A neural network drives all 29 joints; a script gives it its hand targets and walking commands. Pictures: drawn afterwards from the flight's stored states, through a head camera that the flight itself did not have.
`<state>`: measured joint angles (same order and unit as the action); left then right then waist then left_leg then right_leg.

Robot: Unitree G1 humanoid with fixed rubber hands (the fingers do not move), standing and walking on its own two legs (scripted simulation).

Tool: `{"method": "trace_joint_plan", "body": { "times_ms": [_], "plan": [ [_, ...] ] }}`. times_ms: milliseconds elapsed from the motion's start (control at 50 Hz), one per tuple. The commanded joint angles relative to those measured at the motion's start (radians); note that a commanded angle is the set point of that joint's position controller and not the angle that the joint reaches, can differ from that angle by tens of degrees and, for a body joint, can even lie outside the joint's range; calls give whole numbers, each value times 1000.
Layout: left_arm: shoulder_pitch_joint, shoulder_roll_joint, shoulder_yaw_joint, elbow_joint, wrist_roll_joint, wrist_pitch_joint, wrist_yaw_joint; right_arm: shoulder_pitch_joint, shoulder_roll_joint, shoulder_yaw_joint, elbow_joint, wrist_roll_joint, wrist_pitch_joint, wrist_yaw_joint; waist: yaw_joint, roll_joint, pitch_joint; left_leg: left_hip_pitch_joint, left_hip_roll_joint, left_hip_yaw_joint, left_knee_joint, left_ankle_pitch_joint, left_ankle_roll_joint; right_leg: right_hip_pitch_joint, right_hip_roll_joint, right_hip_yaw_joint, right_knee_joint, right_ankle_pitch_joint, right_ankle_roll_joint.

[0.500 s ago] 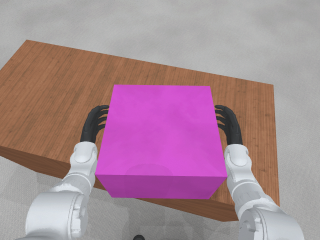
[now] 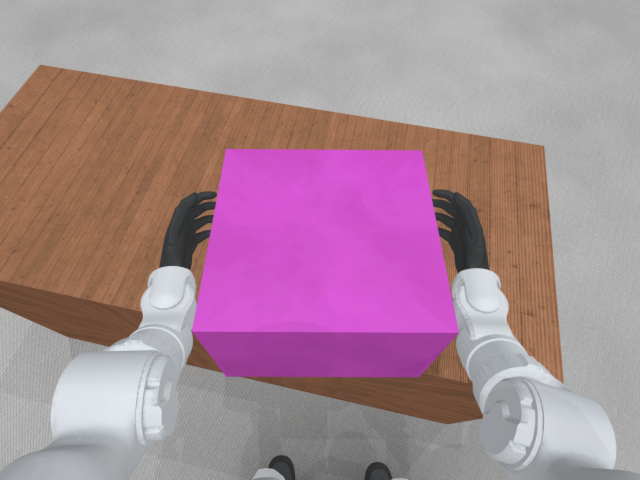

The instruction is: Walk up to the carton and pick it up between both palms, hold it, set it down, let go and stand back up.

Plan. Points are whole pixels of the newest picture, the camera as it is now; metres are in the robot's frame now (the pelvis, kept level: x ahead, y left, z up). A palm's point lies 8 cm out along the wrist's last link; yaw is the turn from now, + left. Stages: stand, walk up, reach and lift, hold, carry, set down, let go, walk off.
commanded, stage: set down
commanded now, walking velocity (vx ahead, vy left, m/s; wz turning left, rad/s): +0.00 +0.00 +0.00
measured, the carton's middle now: (323, 264) +0.42 +0.01 -0.07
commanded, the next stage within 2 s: none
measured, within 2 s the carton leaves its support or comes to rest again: rests again in 0.54 s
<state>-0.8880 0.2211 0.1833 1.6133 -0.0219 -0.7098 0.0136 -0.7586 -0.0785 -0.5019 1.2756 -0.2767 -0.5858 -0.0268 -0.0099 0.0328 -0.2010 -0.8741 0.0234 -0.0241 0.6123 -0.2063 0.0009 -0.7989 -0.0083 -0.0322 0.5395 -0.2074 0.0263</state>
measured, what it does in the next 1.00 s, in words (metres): stands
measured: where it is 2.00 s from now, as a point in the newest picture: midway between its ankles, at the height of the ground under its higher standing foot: outside the picture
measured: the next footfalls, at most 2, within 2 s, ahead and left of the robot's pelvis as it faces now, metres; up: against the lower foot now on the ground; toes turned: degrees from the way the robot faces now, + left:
none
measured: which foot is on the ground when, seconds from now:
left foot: down 0.00-1.00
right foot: down 0.00-1.00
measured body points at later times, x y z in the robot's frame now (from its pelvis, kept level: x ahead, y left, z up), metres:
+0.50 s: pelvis -0.01 +0.00 +0.00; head +0.13 +0.01 +0.42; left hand +0.42 +0.20 -0.02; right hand +0.41 -0.18 -0.02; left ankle +0.02 +0.11 -0.72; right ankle +0.00 -0.14 -0.72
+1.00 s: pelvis -0.01 +0.00 -0.01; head +0.14 +0.01 +0.41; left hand +0.42 +0.20 -0.03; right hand +0.41 -0.18 -0.03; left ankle +0.02 +0.11 -0.72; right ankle +0.00 -0.14 -0.72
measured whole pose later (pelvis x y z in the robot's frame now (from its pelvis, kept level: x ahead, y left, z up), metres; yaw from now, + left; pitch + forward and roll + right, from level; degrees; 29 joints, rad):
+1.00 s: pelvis -0.01 +0.00 -0.01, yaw +1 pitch +27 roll -2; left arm -0.90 0.25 0.27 1.60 0.05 -0.73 0.00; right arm -0.79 -0.04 -0.61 1.26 -0.35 -0.63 0.02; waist -0.04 0.02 -0.16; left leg -0.93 0.02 -0.02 0.70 -0.23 0.00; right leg -0.87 -0.02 -0.05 0.66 -0.26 0.02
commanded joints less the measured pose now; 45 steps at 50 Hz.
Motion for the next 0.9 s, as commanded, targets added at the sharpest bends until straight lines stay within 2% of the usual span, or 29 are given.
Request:
{"method": "trace_joint_plan", "body": {
  "times_ms": [0,360,880],
  "plan": [
    [-532,-507,-113,-104,104,-11,-108,-466,484,233,21,-144,-16,160,-38,32,-642,446,-5,78,-14,211,-51,198,34,-83,-14,147,-28],
    [-545,-458,-64,-85,125,-3,-117,-459,462,150,59,-174,-11,158,-47,41,-568,419,-12,75,-12,118,-44,166,24,-84,-6,79,-28],
    [-487,-429,-18,-89,166,-4,-110,-406,465,113,62,-197,-9,164,-47,64,-512,390,-10,60,19,77,-32,76,16,-87,29,14,-36]
  ]
}}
